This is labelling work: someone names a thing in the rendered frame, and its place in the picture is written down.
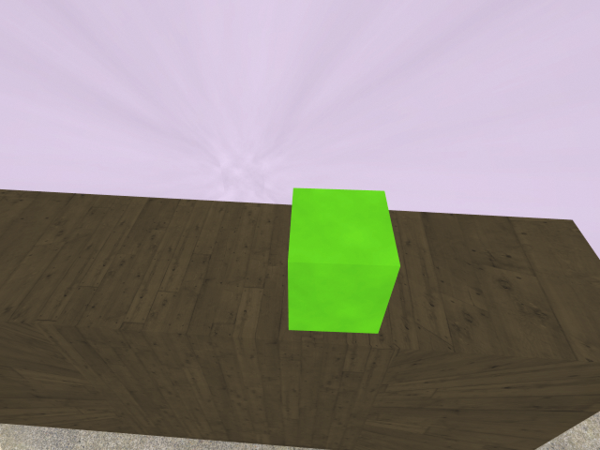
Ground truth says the carton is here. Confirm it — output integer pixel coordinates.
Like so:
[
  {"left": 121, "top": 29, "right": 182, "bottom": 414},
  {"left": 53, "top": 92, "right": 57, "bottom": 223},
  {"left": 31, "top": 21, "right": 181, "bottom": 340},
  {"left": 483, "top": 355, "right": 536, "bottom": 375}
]
[{"left": 288, "top": 187, "right": 400, "bottom": 334}]

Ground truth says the pedestal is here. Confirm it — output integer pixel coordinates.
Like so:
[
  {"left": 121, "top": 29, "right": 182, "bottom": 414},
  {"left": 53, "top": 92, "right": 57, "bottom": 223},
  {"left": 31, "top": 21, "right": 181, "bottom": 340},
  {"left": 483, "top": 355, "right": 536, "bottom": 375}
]
[{"left": 0, "top": 189, "right": 600, "bottom": 450}]

